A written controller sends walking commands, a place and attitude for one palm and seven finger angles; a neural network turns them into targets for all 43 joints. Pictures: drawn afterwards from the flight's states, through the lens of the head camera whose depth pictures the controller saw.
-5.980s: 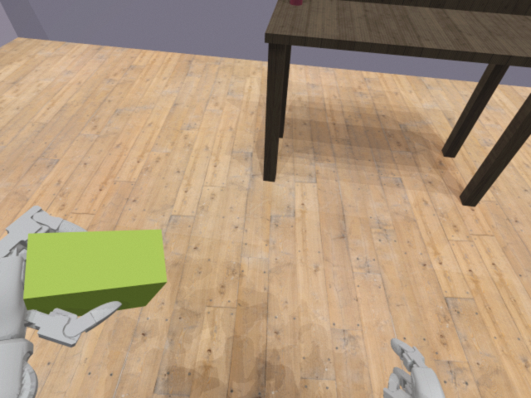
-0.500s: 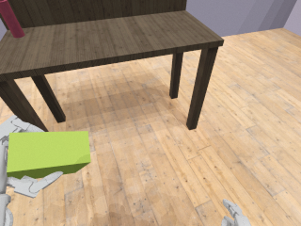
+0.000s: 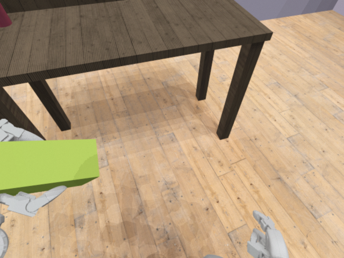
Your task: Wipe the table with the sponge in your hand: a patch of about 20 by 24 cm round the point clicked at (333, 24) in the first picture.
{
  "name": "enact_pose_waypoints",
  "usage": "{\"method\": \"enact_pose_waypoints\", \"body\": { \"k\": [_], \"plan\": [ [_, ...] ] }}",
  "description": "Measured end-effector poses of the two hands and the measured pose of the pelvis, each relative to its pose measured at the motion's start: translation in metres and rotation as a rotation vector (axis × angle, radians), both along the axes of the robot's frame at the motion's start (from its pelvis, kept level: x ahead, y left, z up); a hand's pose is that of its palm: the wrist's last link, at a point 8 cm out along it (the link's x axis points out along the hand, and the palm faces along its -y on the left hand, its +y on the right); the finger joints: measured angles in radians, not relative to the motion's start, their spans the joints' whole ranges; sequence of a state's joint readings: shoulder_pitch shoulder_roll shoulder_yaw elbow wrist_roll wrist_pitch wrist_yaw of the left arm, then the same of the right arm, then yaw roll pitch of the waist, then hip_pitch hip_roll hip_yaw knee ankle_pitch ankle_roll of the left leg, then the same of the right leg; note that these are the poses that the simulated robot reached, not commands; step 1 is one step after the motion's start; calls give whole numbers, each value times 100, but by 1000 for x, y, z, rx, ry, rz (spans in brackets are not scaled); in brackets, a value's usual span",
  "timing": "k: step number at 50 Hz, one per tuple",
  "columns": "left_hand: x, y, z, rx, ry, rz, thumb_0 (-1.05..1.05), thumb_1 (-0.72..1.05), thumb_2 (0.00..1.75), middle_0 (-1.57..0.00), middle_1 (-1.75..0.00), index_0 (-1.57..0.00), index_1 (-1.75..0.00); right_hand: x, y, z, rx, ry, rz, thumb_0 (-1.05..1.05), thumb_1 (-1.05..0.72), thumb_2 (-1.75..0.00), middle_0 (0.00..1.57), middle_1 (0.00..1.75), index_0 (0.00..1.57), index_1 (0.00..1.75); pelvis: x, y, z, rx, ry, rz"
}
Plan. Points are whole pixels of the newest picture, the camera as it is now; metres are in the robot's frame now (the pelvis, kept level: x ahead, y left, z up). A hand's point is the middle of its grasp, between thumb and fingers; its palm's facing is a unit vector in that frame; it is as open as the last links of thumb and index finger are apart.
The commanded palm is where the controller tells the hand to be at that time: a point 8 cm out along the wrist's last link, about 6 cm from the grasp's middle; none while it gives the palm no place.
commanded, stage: take the last steps up to it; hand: left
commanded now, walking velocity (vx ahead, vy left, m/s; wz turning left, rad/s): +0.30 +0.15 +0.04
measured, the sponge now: (63, 166) +0.24 +0.20 +0.15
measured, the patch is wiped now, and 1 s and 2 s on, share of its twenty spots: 0.00 0.00 0.00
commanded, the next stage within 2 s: come to a stop and stand still in 1.52 s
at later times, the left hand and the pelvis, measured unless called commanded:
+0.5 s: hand (33, 113) +0.34 +0.28 +0.18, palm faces +0.38 -0.80 -0.46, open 10.4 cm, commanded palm +0.28 +0.34 +0.19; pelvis +0.12 +0.06 -0.01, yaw +0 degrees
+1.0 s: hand (42, 82) +0.43 +0.31 +0.17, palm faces +0.39 -0.79 -0.47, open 10.4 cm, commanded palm +0.37 +0.36 +0.19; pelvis +0.22 +0.08 +0.01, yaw +1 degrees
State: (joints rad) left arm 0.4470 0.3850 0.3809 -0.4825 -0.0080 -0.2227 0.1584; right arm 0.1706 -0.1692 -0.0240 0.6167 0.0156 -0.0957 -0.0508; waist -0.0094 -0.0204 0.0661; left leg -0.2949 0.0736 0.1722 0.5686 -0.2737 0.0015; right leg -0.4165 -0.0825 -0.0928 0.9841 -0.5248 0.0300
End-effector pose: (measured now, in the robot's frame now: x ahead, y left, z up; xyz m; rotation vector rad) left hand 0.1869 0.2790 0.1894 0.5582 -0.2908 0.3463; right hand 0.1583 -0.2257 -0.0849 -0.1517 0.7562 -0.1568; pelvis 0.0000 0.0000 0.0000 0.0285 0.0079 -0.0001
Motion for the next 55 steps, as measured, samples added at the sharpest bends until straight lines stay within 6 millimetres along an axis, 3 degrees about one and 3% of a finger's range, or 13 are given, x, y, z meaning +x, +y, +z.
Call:
{"method": "enact_pose_waypoints", "body": {
  "k": [7,10,15,21,25,29,33,37,41,43,50,55],
  "plan": [
    [20,-23,10,68,13,-46,-1,-52,100,-69,-136,-71,-135,24,17,-25,78,31,50,1,-90,-90,20,29,20,30,31,-5,-7,-12,-6,24],
    [29,-14,10,45,25,-15,-1,-52,100,-69,-136,-71,-135,33,14,-28,69,100,64,1,-90,-90,20,29,20,30,45,-2,-1,1,-8,25],
    [48,6,8,23,69,43,-1,-52,100,-69,-136,-71,-135,52,6,-15,19,146,65,1,-91,-90,20,29,20,30,67,7,12,21,11,30],
    [80,26,3,-4,52,15,-1,-52,100,-69,-136,-71,-135,89,9,2,-72,109,54,1,-91,-90,20,29,20,30,98,33,11,29,8,21],
    [111,45,3,25,-53,-45,-1,-52,100,-69,-136,-71,-135,122,23,4,-105,14,3,1,-91,-90,20,29,20,30,119,56,-7,11,-10,2],
    [139,61,4,32,-65,-53,-1,-52,100,-69,-136,-71,-135,143,53,7,-35,-34,-17,1,-91,-90,20,29,20,30,132,63,-6,5,-8,-5],
    [151,59,11,20,-41,-59,-1,-52,100,-69,-136,-71,-135,154,79,6,36,-42,4,1,-91,-90,20,29,20,30,147,66,1,-7,9,-16],
    [156,49,17,40,-15,-58,-1,-52,100,-69,-136,-71,-135,161,92,-6,81,-10,35,1,-90,-90,20,29,20,30,165,65,2,-9,10,-11],
    [166,50,11,63,6,-7,-1,-52,100,-69,-136,-71,-135,171,87,-29,85,55,60,1,-90,-90,21,30,20,30,182,61,-7,-11,-4,7],
    [174,56,7,22,17,25,-1,-52,100,-69,-136,-71,-135,175,81,-32,69,102,72,1,-90,-90,21,30,20,30,190,62,-3,1,-10,8],
    [205,69,3,-25,60,26,-1,-52,100,-69,-136,-71,-135,201,59,-5,-30,130,48,1,-91,-90,20,29,20,30,217,75,14,23,3,26],
    [226,85,7,-5,30,-33,-1,-52,100,-69,-136,-71,-135,229,61,13,-111,81,17,1,-91,-90,20,29,20,30,240,98,11,20,-1,12]
  ]
}}
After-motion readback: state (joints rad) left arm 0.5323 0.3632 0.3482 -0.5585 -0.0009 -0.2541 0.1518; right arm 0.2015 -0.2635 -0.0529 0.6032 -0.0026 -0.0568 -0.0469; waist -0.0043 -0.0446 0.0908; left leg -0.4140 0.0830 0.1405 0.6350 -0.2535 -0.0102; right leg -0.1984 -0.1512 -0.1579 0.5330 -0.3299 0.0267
